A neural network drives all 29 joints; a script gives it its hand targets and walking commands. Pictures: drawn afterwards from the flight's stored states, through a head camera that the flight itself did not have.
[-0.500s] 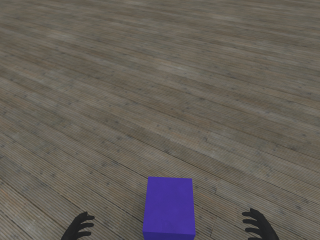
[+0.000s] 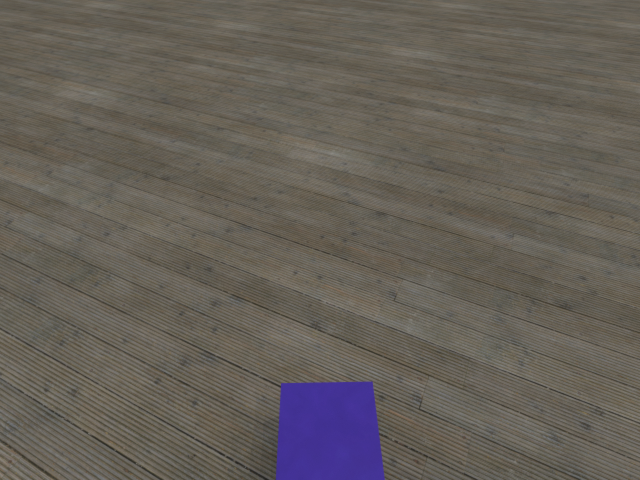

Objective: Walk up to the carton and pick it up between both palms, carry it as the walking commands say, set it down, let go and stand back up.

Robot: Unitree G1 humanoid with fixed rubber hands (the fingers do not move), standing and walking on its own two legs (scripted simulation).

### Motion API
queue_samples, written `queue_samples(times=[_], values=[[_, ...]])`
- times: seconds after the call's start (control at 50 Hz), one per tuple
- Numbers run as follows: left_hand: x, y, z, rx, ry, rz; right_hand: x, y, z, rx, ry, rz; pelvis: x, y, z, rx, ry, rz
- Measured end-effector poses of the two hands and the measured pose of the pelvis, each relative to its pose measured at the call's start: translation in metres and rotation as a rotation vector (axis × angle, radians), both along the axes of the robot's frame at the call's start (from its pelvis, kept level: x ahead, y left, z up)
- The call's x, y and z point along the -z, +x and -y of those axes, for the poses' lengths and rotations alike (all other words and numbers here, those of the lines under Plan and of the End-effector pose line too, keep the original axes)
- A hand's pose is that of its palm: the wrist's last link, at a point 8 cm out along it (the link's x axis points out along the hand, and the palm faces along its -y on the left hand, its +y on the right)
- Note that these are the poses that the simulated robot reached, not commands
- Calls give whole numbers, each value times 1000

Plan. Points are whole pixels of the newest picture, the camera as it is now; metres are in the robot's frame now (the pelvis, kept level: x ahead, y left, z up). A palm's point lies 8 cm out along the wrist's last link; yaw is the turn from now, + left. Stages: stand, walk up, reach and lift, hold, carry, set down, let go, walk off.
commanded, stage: stand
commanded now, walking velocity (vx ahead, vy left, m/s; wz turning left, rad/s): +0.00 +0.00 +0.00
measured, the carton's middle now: (328, 450) +0.39 -0.01 -0.66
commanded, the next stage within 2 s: none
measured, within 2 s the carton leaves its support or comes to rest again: neither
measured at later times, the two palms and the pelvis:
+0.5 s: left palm out of the picture +0.02 +0.25 -0.13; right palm out of the picture -0.03 -0.24 -0.13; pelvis +0.00 +0.01 +0.00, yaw -2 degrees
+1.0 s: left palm out of the picture -0.02 +0.24 -0.14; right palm out of the picture -0.09 -0.20 -0.14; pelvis -0.02 +0.01 +0.01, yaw -3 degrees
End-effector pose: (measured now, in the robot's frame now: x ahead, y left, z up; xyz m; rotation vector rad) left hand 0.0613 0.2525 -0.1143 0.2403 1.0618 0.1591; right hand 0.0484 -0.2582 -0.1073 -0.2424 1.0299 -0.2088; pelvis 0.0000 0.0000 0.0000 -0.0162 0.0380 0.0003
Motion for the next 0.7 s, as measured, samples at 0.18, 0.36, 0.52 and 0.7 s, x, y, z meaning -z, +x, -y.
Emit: queue_samples(times=[0.18, 0.36, 0.52, 0.7], values=[[9, -13, -2, -16, 0, -87, 10, -28, -3, 37, 4, -110, 1, 0, -3, 12, 4, 13], [12, -31, -5, -31, 10, -159, 18, -52, -9, 60, 20, -192, 0, -1, -6, 24, 4, 28], [18, -48, 4, -38, -12, -224, 24, -77, -19, 79, 45, -268, -1, -4, -6, 32, 5, 44], [21, -67, 8, -38, -23, -291, 26, -95, -27, 99, 64, -319, -3, -10, -8, 42, 6, 57]])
